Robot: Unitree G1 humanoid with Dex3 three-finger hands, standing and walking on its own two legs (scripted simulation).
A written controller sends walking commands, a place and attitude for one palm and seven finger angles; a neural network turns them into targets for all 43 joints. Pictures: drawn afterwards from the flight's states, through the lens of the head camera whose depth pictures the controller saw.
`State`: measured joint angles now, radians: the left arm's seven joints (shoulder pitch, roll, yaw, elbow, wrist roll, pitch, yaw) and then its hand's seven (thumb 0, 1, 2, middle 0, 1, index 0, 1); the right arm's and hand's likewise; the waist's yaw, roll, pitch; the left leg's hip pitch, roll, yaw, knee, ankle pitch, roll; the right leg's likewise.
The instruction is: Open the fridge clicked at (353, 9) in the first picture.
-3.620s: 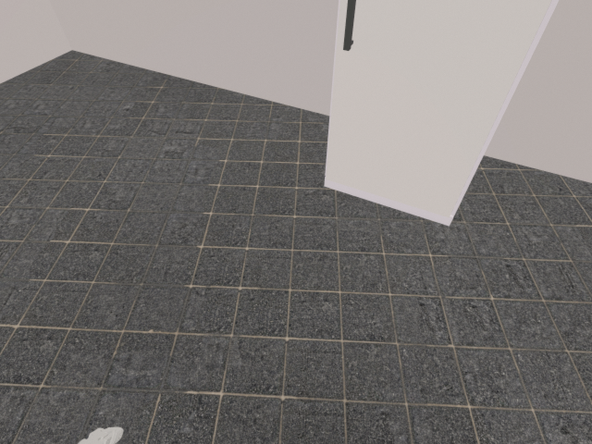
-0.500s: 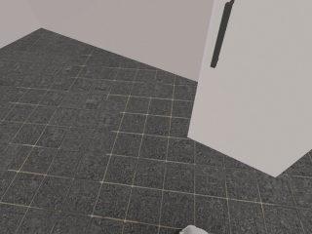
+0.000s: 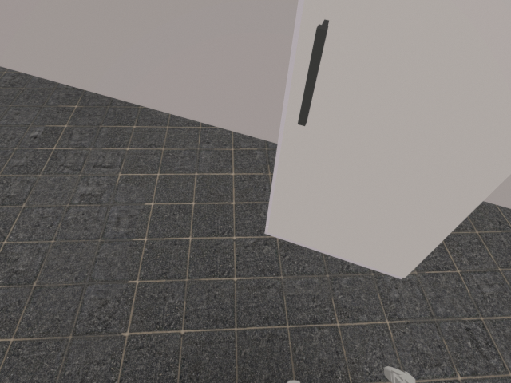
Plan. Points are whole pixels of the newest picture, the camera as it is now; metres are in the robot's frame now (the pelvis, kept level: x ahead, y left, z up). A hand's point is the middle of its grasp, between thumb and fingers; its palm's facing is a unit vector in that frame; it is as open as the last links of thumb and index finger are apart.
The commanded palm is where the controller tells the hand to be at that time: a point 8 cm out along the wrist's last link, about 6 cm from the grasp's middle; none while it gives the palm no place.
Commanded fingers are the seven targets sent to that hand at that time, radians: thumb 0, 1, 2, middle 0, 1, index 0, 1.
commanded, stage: turn to face it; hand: left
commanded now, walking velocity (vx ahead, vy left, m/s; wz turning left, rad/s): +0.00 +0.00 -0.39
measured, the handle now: (312, 77) +0.75 -0.06 +0.09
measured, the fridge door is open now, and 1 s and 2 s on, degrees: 0 0 0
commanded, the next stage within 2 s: take the last steps up to it in 0.22 s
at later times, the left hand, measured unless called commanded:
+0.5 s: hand out of the picture +0.12 +0.15 -0.16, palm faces -0.18 -0.96 -0.21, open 7.3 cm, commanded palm none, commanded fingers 0.00 0.90 0.90 -0.20 -0.30 -0.20 -0.30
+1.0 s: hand (179, 354) +0.19 +0.15 -0.16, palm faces -0.25 -0.96 -0.16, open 7.3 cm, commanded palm none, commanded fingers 0.00 0.90 0.90 -0.20 -0.30 -0.20 -0.30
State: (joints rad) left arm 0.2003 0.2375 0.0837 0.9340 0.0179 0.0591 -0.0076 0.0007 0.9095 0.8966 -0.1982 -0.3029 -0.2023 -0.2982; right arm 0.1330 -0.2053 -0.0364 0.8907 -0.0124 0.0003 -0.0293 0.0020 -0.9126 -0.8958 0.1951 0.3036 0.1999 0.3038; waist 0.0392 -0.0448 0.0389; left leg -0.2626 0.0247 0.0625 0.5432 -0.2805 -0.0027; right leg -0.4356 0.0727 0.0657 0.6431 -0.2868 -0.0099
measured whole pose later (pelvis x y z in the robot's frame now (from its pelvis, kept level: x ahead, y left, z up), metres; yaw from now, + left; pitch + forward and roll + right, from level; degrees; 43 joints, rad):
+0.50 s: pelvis +0.00 -0.01 +0.00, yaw -11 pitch -1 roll -1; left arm 0.18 0.17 0.03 0.98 0.02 0.00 0.00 0.00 0.91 0.90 -0.20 -0.30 -0.20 -0.30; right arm 0.27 -0.23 -0.05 1.03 -0.02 0.04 -0.01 0.01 -0.91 -0.90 0.19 0.30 0.20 0.30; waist -0.03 0.04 0.06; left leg -0.43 0.10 0.08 0.99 -0.45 -0.06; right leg -0.21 -0.01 -0.06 0.51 -0.28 -0.01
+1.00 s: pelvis +0.10 -0.01 +0.02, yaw -15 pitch +0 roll -1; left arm 0.22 0.18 0.06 1.06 0.03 0.02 -0.02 0.00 0.92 0.90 -0.19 -0.30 -0.20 -0.30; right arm 0.45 -0.09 -0.02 1.14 -0.02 -0.06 -0.02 0.00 -0.91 -0.90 0.20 0.30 0.20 0.30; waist -0.04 -0.02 0.04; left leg -0.05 0.04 0.19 0.31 -0.25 0.02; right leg -0.50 -0.11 -0.08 0.83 -0.25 0.02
